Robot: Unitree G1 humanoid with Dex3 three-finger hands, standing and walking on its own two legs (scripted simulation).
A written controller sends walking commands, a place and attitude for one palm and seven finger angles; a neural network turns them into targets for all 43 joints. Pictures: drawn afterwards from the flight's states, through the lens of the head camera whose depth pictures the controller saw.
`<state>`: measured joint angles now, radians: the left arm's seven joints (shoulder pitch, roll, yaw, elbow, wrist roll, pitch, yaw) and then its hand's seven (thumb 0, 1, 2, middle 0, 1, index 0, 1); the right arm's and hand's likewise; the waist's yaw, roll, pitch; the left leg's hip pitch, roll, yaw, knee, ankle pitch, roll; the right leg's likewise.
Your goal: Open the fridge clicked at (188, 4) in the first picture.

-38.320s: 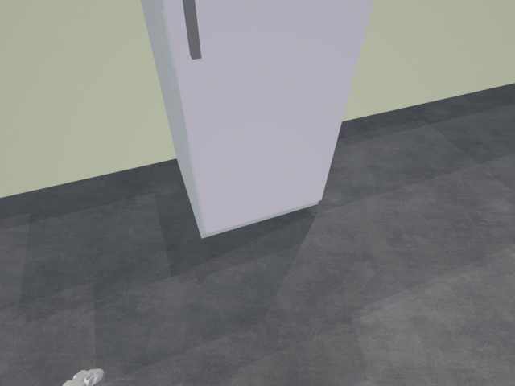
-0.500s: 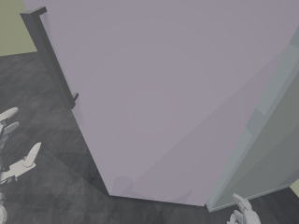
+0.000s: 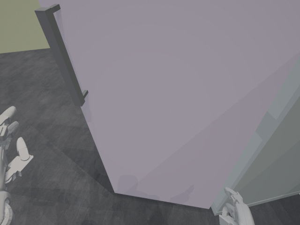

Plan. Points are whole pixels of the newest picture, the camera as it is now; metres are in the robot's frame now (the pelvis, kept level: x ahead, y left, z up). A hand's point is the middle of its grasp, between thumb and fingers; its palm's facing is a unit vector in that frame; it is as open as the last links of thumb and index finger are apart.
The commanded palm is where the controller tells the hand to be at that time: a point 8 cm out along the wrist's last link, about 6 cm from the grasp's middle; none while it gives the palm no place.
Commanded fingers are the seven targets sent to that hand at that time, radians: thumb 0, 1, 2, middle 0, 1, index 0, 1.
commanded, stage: step back with the hand held close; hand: left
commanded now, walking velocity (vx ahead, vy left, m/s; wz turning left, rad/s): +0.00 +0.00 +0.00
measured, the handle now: (69, 61) +0.42 +0.27 +0.25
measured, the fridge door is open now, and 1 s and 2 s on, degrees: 68 68 68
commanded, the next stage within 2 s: stop stepping back and stand still in 1.06 s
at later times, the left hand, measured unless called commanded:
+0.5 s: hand (4, 182) +0.13 +0.29 +0.16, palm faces +0.43 -0.74 -0.51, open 7.4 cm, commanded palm +0.08 +0.32 +0.17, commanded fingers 0.00 0.90 0.90 -0.20 -0.30 -0.20 -0.30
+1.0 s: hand out of the picture +0.00 +0.30 +0.17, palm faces +0.56 -0.68 -0.48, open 7.4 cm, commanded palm -0.05 +0.33 +0.17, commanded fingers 0.00 0.90 0.90 -0.20 -0.30 -0.20 -0.30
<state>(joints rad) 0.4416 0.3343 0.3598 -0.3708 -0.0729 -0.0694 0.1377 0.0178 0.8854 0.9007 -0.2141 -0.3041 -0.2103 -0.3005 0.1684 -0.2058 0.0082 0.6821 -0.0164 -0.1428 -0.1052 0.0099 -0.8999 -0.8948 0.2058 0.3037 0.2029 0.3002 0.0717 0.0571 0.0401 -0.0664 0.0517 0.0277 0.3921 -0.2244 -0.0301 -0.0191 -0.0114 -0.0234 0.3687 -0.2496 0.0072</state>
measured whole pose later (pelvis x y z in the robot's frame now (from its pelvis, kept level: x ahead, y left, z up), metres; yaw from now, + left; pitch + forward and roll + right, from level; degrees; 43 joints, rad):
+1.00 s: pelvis -0.16 +0.02 -0.03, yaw +5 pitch -3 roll +0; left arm 0.57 0.43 0.45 -0.55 -0.02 -0.21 0.19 0.02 0.89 0.90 -0.22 -0.30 -0.21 -0.30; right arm 0.22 -0.21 0.00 0.64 -0.02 -0.10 -0.09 0.01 -0.90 -0.89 0.21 0.30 0.20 0.30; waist 0.03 -0.01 0.03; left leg -0.53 -0.01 0.02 0.84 -0.40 -0.02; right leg -0.42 -0.02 0.05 0.57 -0.11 0.00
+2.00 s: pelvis -0.28 +0.02 -0.01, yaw +1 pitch +0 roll +0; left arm 0.54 0.40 0.42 -0.43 -0.05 -0.20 0.18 0.01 0.89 0.90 -0.22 -0.30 -0.21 -0.30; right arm 0.24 -0.20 0.01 0.67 0.00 -0.11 -0.06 0.01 -0.90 -0.89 0.21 0.30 0.20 0.30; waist -0.01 0.03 -0.04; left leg -0.25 0.03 0.06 0.56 -0.30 0.01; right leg -0.22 0.04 -0.04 0.54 -0.32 -0.05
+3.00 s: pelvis -0.31 +0.04 +0.00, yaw +0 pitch +0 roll +0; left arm 0.26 0.20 -0.01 1.11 0.02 0.01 0.03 0.01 0.91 0.90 -0.20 -0.30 -0.20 -0.30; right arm 0.29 -0.16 0.00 1.08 -0.03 0.02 -0.02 0.00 -0.91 -0.89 0.20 0.30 0.20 0.30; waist -0.02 0.03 0.04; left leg -0.24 0.00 0.08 0.42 -0.19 0.04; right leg -0.21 0.02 -0.02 0.41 -0.20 -0.02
